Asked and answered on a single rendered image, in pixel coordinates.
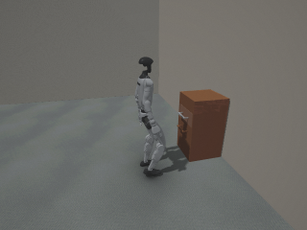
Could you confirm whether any robot right hand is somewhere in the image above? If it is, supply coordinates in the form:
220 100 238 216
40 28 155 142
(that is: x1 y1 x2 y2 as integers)
152 125 163 141

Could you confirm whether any cabinet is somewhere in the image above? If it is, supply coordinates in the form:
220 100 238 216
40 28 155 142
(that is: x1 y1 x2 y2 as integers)
177 89 230 162

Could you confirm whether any left robot shin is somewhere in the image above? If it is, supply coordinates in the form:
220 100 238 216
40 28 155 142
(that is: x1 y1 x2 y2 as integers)
144 138 154 163

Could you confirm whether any robot right forearm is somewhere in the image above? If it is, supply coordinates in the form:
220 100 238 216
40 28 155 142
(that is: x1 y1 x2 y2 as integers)
144 101 156 127

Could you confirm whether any robot left forearm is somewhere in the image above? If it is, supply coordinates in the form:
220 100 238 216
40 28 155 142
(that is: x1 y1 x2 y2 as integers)
135 97 142 113

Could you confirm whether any robot left thigh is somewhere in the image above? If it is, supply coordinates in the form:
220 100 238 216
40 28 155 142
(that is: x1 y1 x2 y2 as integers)
145 129 154 144

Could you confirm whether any robot left upper arm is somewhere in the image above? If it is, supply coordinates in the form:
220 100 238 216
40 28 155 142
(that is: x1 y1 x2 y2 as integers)
134 84 138 99

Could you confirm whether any drawer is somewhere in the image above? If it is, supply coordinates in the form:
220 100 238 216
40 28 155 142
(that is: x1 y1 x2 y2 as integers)
179 103 193 127

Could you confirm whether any robot right upper arm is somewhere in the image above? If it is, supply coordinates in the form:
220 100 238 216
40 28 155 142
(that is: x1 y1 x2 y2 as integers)
142 79 154 106

